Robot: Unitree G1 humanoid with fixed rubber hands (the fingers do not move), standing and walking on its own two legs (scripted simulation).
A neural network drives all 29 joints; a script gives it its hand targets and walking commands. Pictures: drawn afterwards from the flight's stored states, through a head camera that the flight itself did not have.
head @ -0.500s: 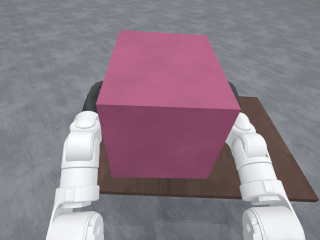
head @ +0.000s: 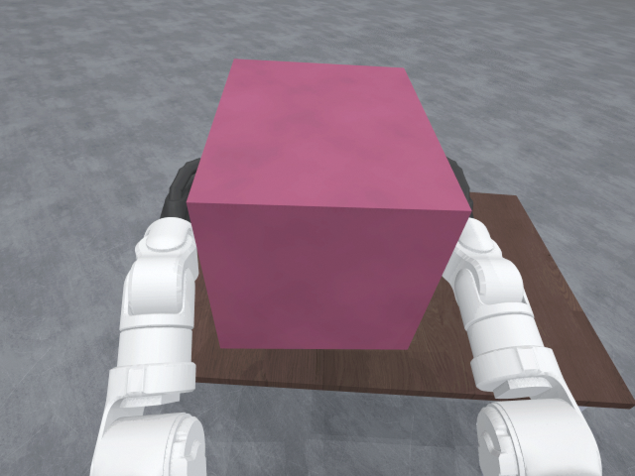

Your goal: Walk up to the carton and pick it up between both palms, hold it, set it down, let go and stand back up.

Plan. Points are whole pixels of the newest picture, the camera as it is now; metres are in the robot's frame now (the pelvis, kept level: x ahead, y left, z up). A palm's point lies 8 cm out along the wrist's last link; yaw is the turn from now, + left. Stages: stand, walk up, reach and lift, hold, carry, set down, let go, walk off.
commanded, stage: hold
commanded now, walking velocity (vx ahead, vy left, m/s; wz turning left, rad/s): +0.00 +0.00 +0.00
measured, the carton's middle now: (317, 199) +0.42 +0.01 +0.16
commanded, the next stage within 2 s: set down in 1.40 s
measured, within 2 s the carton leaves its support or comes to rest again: neither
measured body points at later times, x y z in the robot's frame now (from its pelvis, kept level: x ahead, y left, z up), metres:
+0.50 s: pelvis -0.01 +0.00 +0.00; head -0.05 +0.02 +0.45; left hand +0.36 +0.17 +0.17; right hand +0.36 -0.17 +0.18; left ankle +0.03 +0.12 -0.75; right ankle -0.01 -0.11 -0.75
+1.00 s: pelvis +0.00 +0.01 +0.00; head -0.04 +0.03 +0.45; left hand +0.36 +0.17 +0.17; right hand +0.37 -0.17 +0.17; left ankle +0.03 +0.12 -0.75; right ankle -0.01 -0.11 -0.75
